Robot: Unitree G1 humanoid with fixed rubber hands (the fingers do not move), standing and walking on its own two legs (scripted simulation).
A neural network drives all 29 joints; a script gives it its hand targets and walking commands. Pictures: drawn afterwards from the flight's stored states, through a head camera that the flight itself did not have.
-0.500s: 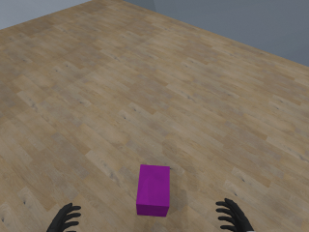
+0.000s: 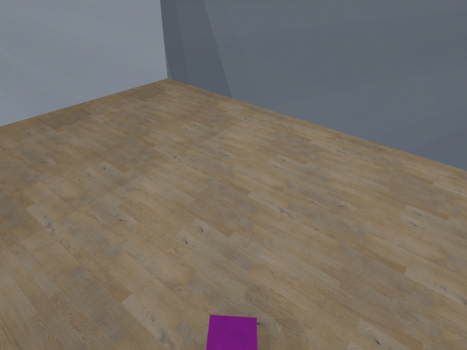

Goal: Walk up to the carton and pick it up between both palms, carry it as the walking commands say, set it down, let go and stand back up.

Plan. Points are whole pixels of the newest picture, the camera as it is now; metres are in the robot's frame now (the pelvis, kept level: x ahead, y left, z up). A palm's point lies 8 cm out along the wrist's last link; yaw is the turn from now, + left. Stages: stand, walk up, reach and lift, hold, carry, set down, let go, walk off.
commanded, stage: stand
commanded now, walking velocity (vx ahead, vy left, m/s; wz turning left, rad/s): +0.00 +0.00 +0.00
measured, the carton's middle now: out of the picture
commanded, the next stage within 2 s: none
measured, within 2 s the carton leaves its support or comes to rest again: neither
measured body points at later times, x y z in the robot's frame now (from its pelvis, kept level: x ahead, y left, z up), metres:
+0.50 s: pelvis -0.01 -0.01 +0.00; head -0.07 -0.01 +0.45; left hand -0.03 +0.22 -0.15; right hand -0.01 -0.25 -0.15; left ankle -0.06 +0.08 -0.73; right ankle -0.04 -0.11 -0.73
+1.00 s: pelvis -0.04 -0.02 +0.00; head -0.08 -0.02 +0.45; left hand -0.07 +0.19 -0.16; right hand -0.09 -0.23 -0.16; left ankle -0.06 +0.08 -0.73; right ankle -0.04 -0.11 -0.73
